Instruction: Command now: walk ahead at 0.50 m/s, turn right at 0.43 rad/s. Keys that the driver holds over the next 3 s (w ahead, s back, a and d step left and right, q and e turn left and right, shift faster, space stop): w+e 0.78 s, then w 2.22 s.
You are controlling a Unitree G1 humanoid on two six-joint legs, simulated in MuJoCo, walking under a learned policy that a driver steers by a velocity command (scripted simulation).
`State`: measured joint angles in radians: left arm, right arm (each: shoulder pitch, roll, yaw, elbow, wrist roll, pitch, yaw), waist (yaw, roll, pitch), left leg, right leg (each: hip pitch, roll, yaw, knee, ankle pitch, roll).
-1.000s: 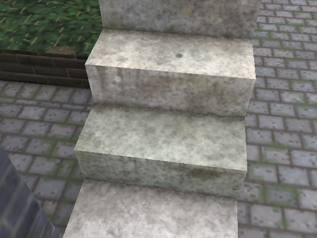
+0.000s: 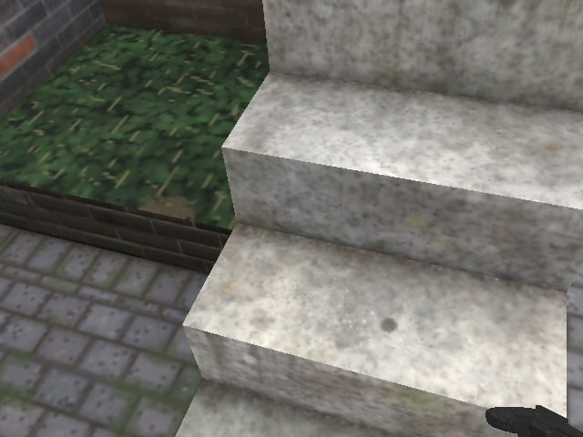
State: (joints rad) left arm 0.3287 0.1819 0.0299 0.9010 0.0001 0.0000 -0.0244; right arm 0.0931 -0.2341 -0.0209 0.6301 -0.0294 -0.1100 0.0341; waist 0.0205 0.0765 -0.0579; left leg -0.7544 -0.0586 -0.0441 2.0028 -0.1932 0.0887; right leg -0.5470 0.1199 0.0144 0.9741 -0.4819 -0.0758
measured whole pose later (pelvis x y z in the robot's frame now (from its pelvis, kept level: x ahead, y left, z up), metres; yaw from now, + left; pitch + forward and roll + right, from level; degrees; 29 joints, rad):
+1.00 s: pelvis +0.43 -0.14 +0.40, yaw -29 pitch -2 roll +3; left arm 0.25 0.23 0.04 0.91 0.00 -0.07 0.02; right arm 0.27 -0.21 -0.04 0.73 0.08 -0.13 0.05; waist 0.00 0.02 -0.02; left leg -0.81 -0.07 0.07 2.21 -0.29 0.12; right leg -0.56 -0.09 -0.02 0.97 -0.38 -0.01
